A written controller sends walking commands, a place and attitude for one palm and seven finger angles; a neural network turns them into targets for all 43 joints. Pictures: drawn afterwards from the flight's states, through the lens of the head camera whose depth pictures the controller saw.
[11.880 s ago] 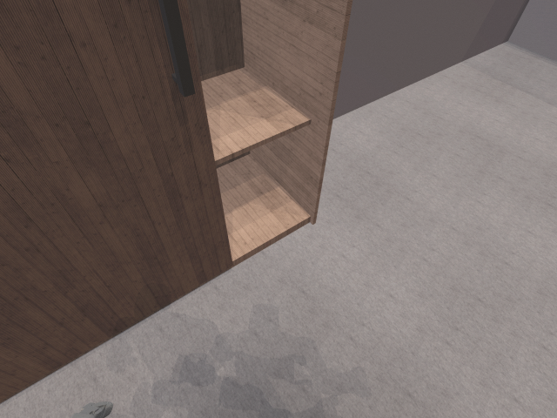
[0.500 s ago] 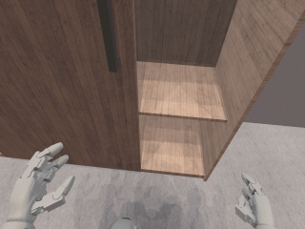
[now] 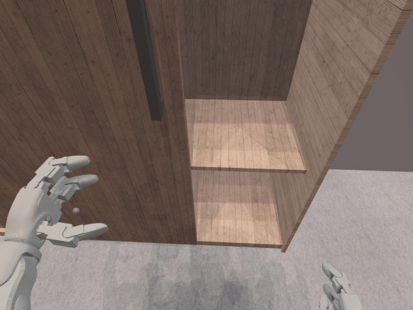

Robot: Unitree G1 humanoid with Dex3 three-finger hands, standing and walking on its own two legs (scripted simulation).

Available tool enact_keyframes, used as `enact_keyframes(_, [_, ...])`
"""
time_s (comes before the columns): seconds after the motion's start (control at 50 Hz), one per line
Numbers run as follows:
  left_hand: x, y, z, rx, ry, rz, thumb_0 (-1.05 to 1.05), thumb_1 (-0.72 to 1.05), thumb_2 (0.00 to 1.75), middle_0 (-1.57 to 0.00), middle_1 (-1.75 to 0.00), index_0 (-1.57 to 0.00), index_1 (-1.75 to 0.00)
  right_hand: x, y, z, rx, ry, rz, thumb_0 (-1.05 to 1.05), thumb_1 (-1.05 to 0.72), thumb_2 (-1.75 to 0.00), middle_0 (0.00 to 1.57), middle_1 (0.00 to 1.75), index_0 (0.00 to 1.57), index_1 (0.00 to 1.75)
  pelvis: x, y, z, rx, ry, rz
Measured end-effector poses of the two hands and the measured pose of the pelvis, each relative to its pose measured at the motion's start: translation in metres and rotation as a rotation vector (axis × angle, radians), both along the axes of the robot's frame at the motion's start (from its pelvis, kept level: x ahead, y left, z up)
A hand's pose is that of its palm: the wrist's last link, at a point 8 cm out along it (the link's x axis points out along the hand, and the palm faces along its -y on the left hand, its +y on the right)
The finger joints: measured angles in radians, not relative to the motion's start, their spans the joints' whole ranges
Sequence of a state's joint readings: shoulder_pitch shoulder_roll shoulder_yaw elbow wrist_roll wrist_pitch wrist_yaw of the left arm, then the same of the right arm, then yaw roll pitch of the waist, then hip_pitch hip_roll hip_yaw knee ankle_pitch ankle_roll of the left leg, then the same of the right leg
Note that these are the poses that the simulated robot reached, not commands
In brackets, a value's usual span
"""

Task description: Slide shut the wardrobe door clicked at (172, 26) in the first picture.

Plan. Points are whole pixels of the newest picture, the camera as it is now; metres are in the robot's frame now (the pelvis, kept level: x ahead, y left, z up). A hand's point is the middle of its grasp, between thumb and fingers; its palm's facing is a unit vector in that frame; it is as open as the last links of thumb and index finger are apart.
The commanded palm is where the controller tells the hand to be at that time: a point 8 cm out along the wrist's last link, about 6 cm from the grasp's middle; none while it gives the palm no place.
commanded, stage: raise the hand with hooked fingers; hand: left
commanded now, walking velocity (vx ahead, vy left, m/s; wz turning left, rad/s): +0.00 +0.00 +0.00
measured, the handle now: (148, 50) +0.53 +0.17 +0.26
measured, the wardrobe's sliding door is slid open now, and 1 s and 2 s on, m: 0.42 0.42 0.42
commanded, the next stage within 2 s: move the hooked fingers beside the handle in 1.08 s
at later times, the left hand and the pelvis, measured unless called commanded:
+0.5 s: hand (26, 151) +0.26 +0.28 +0.23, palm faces +0.11 -0.98 -0.14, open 13.9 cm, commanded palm +0.23 +0.33 +0.25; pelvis +0.00 +0.00 +0.01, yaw +2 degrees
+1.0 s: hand (39, 132) +0.28 +0.27 +0.25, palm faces +0.10 -0.99 -0.13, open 13.9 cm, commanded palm +0.24 +0.31 +0.26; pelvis +0.01 -0.01 +0.01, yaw +1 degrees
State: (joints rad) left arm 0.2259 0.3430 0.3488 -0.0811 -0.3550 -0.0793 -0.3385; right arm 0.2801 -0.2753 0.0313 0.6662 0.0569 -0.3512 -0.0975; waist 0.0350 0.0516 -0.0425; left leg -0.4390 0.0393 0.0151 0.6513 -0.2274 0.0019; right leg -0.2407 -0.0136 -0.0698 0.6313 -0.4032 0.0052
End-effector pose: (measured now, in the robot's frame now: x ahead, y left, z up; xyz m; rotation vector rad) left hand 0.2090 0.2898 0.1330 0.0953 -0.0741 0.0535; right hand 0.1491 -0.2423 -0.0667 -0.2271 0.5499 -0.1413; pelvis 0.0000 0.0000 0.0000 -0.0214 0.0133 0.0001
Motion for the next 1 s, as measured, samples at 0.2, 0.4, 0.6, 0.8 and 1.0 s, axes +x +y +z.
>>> enact_keyframes(0.2, [0.013, 0.024, 0.046, 0.021, -0.059, 0.023, 0.0, -0.32, 0.37, -0.29, -1.09, -0.29, -1.08, 0.046, 0.03, 0.029, 0.023, -0.119, 0.082, 0.01, -0.9, -0.9, 0.2, 0.3, 0.2, 0.3, 0.001, 0.005, 0.008, -0.001, -0.043, 0.015])
enact_keyframes(0.4, [0.022, 0.04, 0.084, 0.036, -0.053, 0.041, -0.01, -0.47, 0.31, -0.3, -1.18, -0.31, -1.18, 0.057, 0.051, 0.03, 0.073, -0.105, 0.141, 0.01, -0.9, -0.9, 0.2, 0.3, 0.21, 0.3, 0.001, 0.004, 0.013, 0.0, -0.062, 0.027])
enact_keyframes(0.6, [0.034, 0.046, 0.125, 0.065, -0.08, 0.041, -0.01, -0.5, 0.3, -0.3, -1.2, -0.31, -1.2, 0.048, 0.038, 0.021, 0.077, -0.049, 0.123, 0.01, -0.9, -0.9, 0.2, 0.3, 0.21, 0.3, 0.001, -0.002, 0.015, 0.005, -0.071, 0.031])
enact_keyframes(0.8, [0.044, 0.037, 0.122, 0.045, -0.024, 0.015, -0.01, -0.5, 0.3, -0.3, -1.2, -0.31, -1.2, 0.045, 0.014, 0.019, 0.078, -0.041, 0.076, 0.01, -0.9, -0.9, 0.2, 0.3, 0.2, 0.3, 0.004, -0.007, 0.015, 0.012, -0.061, 0.021])
enact_keyframes(1.0, [0.047, 0.027, 0.122, 0.045, -0.068, 0.038, -0.01, -0.5, 0.3, -0.3, -1.2, -0.31, -1.2, 0.052, 0.007, 0.021, 0.071, -0.056, 0.065, 0.01, -0.9, -0.9, 0.2, 0.3, 0.2, 0.3, 0.01, -0.015, 0.014, 0.016, -0.068, 0.018])
